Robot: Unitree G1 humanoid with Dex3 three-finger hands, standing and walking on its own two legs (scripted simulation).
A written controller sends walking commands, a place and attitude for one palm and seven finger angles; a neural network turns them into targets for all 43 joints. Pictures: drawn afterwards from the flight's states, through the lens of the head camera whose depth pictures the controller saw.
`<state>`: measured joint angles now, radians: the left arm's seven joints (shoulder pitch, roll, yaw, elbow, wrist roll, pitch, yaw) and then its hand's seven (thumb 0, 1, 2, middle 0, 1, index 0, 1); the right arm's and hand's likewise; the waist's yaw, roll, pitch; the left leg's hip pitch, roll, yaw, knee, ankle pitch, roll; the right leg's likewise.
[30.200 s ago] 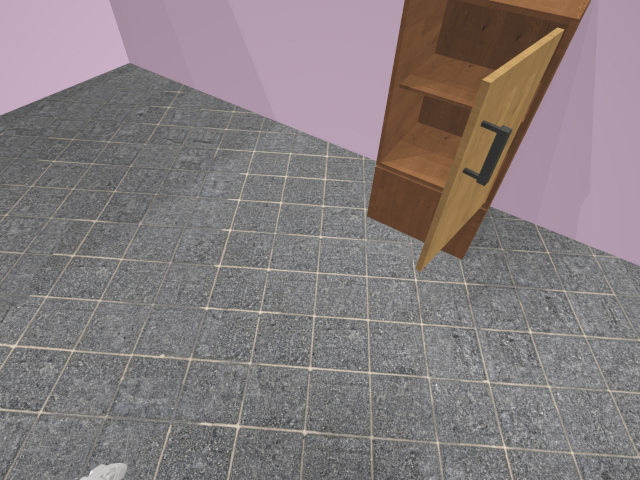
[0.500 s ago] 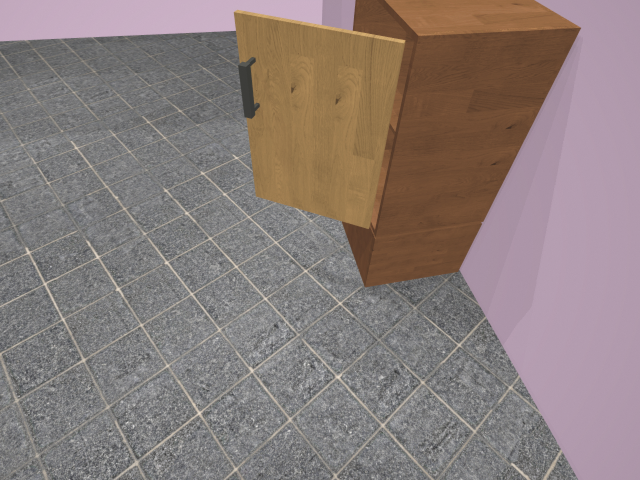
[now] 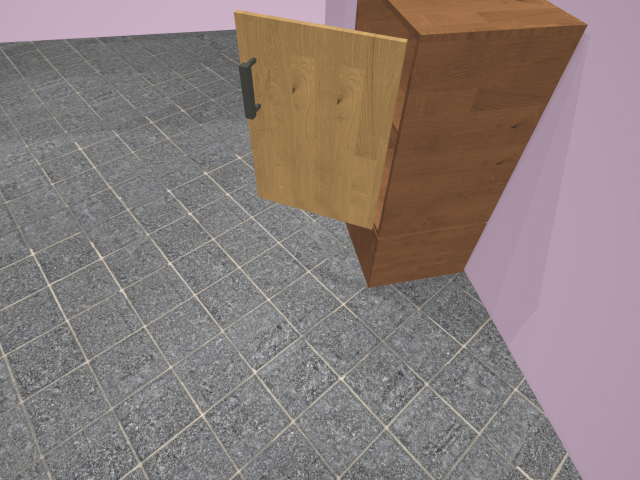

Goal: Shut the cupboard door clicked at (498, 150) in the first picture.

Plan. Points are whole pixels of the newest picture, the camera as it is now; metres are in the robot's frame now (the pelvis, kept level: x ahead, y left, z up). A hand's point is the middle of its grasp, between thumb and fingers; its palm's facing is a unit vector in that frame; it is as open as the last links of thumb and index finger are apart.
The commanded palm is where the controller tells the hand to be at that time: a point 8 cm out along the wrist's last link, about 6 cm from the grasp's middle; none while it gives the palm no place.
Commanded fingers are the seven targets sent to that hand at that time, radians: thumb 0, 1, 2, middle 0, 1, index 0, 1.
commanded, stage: look to check the result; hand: left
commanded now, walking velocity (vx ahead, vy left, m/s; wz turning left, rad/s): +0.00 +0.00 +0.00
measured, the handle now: (251, 88) +1.02 +0.24 -0.03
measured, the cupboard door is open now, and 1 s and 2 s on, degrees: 57 57 57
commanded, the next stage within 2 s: walk to a spot facing it in 0.02 s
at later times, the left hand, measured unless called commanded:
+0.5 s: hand out of the picture +0.01 +0.21 -0.20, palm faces +0.19 -0.96 -0.22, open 7.3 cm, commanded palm none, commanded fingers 0.00 0.90 0.90 -0.20 -0.30 -0.20 -0.30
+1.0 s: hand out of the picture +0.02 +0.21 -0.16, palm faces +0.43 -0.85 -0.31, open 7.3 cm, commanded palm none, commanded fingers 0.00 0.90 0.90 -0.20 -0.30 -0.20 -0.30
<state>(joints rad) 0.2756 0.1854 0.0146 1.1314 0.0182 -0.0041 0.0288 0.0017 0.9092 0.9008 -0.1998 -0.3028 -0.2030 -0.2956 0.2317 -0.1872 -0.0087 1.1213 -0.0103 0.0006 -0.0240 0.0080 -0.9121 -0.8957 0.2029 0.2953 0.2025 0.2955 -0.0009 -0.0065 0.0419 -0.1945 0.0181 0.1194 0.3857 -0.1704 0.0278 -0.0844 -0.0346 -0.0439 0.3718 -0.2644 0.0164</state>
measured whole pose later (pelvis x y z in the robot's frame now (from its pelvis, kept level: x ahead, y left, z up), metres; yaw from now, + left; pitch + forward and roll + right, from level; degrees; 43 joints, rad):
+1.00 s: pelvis +0.02 -0.04 -0.02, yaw +27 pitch +3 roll +1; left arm 0.16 0.24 0.07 0.86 0.03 0.02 0.02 0.00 0.91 0.90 -0.20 -0.30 -0.20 -0.30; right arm 0.22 -0.24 -0.09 0.93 -0.02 0.07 0.00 0.01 -0.91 -0.90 0.21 0.30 0.20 0.30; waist -0.02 0.02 0.06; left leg -0.47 -0.10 -0.16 0.65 -0.31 -0.01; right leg -0.28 -0.01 0.03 0.53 -0.37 0.01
